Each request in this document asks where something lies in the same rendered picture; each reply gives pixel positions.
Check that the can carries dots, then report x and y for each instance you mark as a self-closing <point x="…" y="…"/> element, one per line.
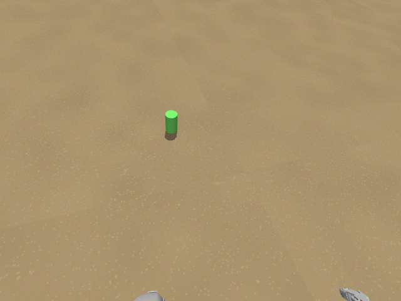
<point x="171" y="121"/>

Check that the right robot hand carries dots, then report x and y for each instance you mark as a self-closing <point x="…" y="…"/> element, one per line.
<point x="351" y="295"/>

